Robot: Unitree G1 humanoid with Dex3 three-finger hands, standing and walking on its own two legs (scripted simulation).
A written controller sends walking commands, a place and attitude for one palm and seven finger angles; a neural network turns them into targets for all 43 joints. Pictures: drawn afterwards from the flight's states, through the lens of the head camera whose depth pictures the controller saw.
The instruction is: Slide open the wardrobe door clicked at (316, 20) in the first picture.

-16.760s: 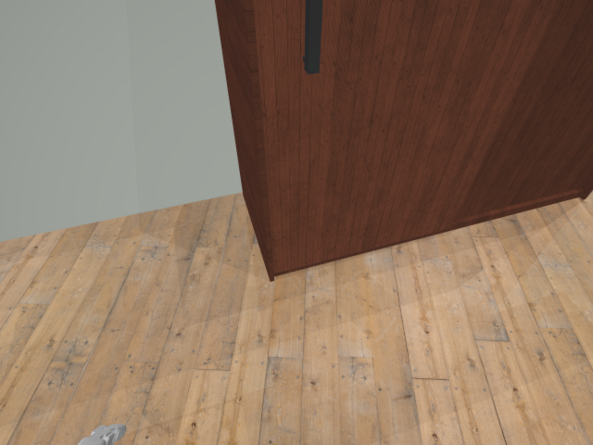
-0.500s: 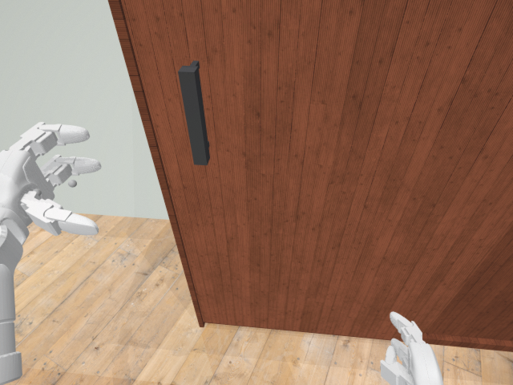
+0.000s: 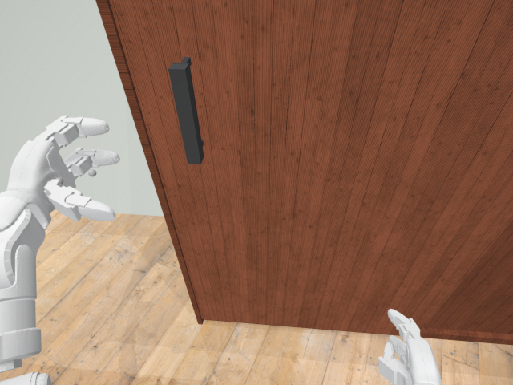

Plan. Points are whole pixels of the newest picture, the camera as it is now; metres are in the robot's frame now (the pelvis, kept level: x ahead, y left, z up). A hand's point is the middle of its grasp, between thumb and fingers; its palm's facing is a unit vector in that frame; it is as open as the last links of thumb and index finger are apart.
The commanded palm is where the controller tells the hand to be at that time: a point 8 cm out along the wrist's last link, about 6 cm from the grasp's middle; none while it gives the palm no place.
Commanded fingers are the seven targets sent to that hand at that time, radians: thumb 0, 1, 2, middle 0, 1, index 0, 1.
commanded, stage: move the hooked fingers beside the handle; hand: left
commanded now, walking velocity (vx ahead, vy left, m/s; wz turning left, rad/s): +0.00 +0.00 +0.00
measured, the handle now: (191, 112) +0.51 +0.18 +0.20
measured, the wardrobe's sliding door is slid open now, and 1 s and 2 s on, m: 0.00 0.00 0.00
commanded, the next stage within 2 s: none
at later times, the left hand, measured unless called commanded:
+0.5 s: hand (112, 153) +0.36 +0.26 +0.21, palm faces +0.11 -0.99 -0.03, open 14.0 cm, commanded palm +0.33 +0.30 +0.21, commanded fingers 0.00 -0.50 0.30 -0.30 -1.20 -0.30 -1.20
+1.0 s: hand (139, 132) +0.41 +0.23 +0.22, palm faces +0.05 -1.00 -0.01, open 14.0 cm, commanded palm +0.39 +0.29 +0.21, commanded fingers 0.00 -0.50 0.30 -0.30 -1.20 -0.30 -1.20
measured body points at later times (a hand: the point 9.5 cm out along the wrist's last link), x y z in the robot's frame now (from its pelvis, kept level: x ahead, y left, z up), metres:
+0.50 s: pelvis +0.01 +0.00 +0.00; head -0.02 -0.01 +0.45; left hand +0.35 +0.31 +0.21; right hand +0.18 -0.25 -0.08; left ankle +0.02 +0.12 -0.74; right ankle +0.00 -0.11 -0.74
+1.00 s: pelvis +0.01 +0.01 +0.00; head +0.00 +0.00 +0.45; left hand +0.40 +0.29 +0.22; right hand +0.14 -0.26 -0.09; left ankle +0.02 +0.12 -0.74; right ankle +0.00 -0.11 -0.74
